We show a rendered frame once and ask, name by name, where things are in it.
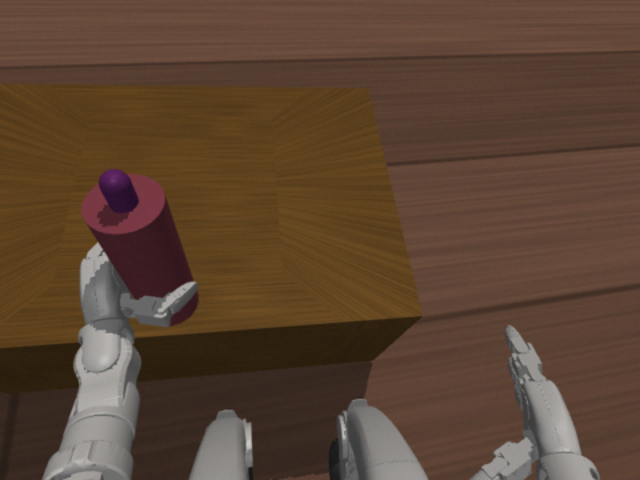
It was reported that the right robot hand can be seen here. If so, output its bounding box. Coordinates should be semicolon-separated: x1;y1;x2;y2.
470;325;582;480

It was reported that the left robot arm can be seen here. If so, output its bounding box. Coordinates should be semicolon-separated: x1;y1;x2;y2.
42;318;141;480

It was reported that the right robot arm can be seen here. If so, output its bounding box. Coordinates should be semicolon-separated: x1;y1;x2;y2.
536;452;600;480

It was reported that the bottle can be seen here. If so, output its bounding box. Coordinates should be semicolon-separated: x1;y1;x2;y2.
81;169;199;326

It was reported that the left robot hand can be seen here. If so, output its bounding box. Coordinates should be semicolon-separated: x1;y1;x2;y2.
79;242;198;327

